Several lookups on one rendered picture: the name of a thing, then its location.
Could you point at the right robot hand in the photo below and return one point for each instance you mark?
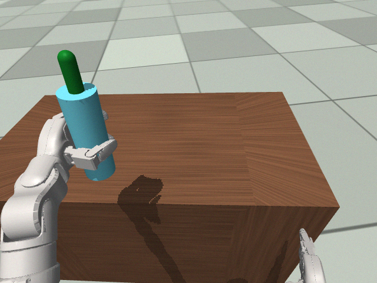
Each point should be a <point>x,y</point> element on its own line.
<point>310,265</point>

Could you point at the left robot arm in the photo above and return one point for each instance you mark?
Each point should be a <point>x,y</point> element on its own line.
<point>29,223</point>

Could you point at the bottle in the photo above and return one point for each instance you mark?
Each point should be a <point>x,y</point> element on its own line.
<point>80,105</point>

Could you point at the left robot hand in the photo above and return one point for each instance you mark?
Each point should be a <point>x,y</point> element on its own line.
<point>55,140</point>

